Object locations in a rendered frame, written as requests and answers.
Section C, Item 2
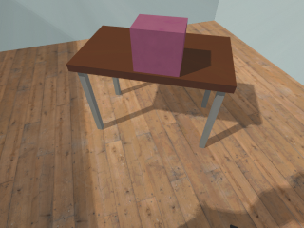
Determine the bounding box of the table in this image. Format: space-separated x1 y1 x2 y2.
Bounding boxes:
66 26 237 148

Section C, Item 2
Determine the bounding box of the carton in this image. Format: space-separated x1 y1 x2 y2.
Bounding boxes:
129 14 188 77

